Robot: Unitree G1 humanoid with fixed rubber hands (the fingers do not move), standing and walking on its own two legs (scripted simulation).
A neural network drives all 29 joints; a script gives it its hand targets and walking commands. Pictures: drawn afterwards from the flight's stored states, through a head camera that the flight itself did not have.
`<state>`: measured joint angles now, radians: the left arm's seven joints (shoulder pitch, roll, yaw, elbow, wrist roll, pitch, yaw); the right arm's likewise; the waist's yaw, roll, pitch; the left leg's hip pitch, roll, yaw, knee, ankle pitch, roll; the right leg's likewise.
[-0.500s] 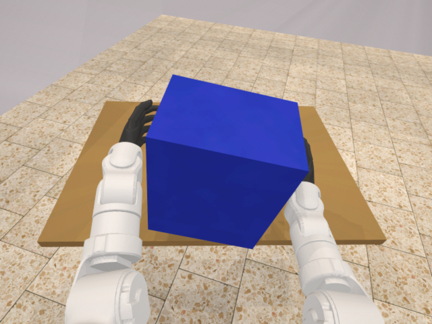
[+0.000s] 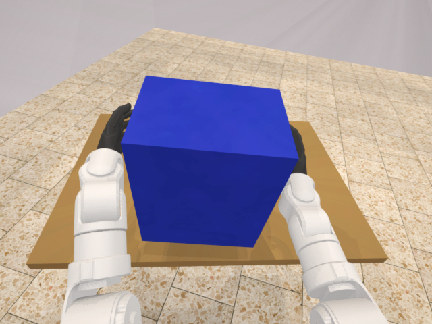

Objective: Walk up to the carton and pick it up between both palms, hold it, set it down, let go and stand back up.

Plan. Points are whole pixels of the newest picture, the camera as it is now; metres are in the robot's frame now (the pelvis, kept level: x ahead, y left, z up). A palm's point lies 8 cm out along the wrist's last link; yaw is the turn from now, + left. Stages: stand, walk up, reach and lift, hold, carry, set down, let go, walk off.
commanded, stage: reach and lift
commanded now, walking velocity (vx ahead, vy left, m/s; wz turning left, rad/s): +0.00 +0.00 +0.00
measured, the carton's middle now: (205, 171) +0.36 -0.03 +0.12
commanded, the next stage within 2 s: hold in 1.70 s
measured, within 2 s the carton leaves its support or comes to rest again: neither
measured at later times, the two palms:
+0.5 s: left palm (110, 130) +0.36 +0.12 +0.23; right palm (305, 147) +0.33 -0.20 +0.20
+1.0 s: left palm (101, 110) +0.36 +0.12 +0.27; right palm (308, 125) +0.34 -0.20 +0.24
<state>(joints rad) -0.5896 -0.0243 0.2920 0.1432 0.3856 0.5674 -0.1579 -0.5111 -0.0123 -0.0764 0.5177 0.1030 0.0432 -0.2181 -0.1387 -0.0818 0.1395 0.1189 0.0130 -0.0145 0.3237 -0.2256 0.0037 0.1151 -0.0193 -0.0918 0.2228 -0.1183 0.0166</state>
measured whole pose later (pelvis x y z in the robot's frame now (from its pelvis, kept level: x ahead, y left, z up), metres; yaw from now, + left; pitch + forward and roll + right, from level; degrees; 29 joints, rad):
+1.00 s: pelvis -0.04 -0.02 +0.00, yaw +0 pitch -11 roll +0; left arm -0.94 0.05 0.42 0.32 0.40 0.79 -0.14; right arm -0.90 -0.04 -0.19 0.68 0.07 0.34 -0.19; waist -0.12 -0.06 0.07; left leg 0.03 0.03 -0.02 0.31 -0.15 -0.02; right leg 0.00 -0.01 -0.10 0.28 -0.09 -0.02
